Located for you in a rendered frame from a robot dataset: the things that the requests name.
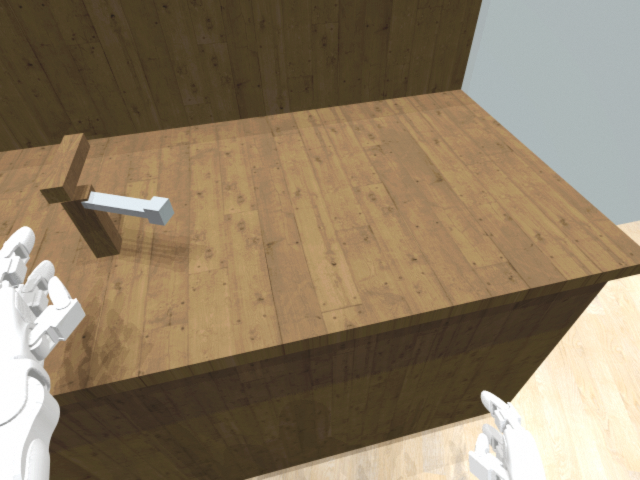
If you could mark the left robot forearm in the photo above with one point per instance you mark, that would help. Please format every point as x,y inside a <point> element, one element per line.
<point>28,416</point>

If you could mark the left robot hand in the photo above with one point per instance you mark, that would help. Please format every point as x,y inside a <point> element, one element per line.
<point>28,328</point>

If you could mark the right robot hand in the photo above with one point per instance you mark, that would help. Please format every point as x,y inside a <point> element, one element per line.
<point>517,455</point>

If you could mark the counter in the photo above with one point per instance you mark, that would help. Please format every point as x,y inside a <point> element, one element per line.
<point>357,250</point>

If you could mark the tap lever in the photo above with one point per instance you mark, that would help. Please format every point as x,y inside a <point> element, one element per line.
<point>158,210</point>

